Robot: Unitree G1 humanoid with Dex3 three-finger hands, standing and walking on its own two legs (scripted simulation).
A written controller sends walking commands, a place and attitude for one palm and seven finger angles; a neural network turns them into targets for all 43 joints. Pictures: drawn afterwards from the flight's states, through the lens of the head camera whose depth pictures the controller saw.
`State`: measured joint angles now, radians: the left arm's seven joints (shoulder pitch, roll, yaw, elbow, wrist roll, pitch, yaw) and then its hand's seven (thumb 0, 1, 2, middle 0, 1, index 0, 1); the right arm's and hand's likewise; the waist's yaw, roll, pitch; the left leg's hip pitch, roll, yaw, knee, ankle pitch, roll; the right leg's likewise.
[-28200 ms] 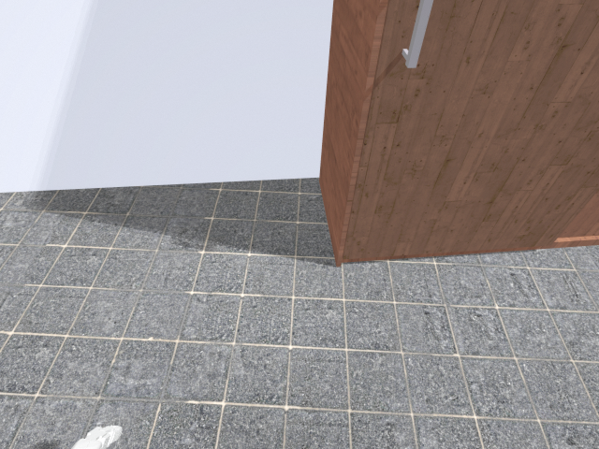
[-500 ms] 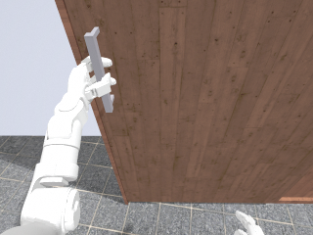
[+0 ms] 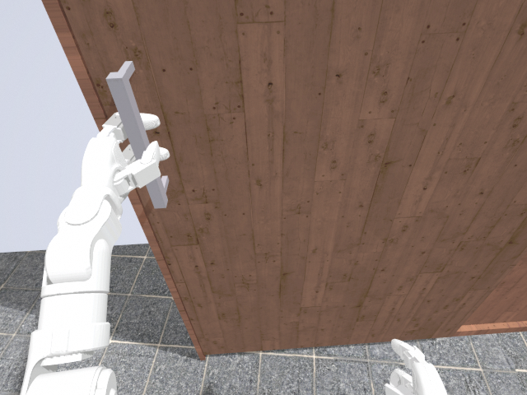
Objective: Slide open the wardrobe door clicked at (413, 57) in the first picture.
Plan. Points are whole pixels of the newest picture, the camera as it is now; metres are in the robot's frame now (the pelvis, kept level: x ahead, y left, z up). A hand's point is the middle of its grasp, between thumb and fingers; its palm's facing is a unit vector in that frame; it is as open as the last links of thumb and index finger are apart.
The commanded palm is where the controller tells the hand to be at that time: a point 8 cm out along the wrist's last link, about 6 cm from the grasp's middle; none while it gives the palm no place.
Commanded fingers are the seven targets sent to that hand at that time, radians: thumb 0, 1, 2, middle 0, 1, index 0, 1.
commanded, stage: tug the door sideways, standing still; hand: left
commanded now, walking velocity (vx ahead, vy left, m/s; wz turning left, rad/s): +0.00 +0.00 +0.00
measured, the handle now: (145, 141) +0.43 +0.20 +0.21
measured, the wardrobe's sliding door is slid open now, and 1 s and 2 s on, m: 0.00 0.00 0.03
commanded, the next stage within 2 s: step sideways, sliding the door along in 0.90 s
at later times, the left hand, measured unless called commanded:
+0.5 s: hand (156, 162) +0.37 +0.16 +0.21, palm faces +0.18 -0.98 -0.03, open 5.8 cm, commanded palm +0.34 +0.16 +0.21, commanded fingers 0.00 0.90 0.90 -0.45 -1.40 -0.45 -1.40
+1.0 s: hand (157, 163) +0.37 +0.16 +0.21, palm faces +0.18 -0.98 -0.04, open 5.9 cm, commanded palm +0.34 +0.20 +0.22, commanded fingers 0.00 0.90 0.90 -0.45 -1.40 -0.45 -1.40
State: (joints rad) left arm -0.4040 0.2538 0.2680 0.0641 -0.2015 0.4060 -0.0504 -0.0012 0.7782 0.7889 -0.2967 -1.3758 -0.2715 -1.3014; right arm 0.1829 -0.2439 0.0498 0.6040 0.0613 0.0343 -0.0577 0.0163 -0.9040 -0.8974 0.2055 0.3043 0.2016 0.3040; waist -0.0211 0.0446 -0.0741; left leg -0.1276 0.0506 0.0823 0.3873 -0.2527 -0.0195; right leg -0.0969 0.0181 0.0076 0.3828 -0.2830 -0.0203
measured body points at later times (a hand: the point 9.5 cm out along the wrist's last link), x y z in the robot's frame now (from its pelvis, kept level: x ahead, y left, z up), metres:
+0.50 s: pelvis +0.00 +0.00 +0.00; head -0.01 -0.02 +0.45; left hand +0.35 +0.21 +0.22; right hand +0.22 -0.18 -0.09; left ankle -0.03 +0.13 -0.74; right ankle -0.05 -0.11 -0.74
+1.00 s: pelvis -0.04 +0.01 +0.00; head -0.05 +0.00 +0.45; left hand +0.35 +0.21 +0.22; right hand +0.13 -0.19 -0.12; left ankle -0.03 +0.13 -0.74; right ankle -0.05 -0.11 -0.74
